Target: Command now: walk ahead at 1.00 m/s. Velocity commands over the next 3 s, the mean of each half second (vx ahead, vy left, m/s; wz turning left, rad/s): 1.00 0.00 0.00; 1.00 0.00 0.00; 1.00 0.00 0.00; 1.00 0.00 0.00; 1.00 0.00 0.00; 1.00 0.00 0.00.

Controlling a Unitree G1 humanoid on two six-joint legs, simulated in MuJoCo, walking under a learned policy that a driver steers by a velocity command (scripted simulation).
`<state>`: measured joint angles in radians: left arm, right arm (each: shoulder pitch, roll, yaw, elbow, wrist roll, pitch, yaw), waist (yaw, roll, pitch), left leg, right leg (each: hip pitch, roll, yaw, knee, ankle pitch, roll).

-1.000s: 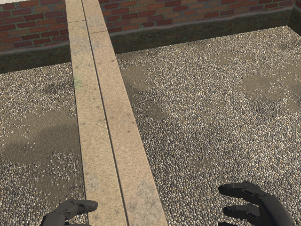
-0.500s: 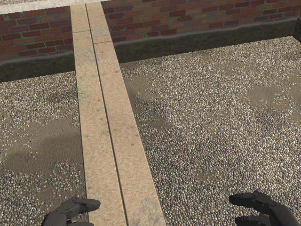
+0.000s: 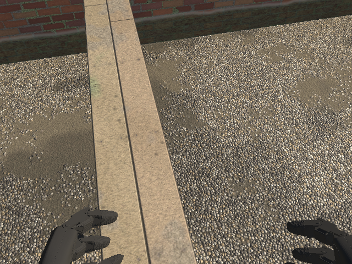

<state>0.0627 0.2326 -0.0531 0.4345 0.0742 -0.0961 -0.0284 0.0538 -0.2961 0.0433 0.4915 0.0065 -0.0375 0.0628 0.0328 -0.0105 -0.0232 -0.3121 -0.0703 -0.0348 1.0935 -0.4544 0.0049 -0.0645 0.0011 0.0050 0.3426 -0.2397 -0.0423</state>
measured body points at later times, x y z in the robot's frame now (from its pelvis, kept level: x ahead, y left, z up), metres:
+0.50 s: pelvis +0.16 +0.08 -0.01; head +0.16 +0.08 +0.45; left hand +0.42 +0.26 -0.04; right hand +0.31 -0.14 -0.10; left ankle +0.14 +0.17 -0.75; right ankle +0.10 +0.00 -0.72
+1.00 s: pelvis +0.37 +0.16 -0.04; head +0.36 +0.16 +0.41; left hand +0.48 +0.44 -0.14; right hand +0.56 -0.05 -0.10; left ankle +0.45 +0.25 -0.75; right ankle +0.17 +0.01 -0.68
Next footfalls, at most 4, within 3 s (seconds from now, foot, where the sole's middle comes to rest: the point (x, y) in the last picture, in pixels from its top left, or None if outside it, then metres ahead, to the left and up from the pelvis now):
0.22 left None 0.18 0.17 -0.78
0.54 right None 0.17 0.00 -0.78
0.96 left None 0.49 0.25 -0.78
1.42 right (175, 250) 0.56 0.07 -0.78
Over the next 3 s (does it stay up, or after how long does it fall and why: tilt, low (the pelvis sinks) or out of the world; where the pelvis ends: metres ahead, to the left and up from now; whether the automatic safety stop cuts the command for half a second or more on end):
stays up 1.14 0.34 0.00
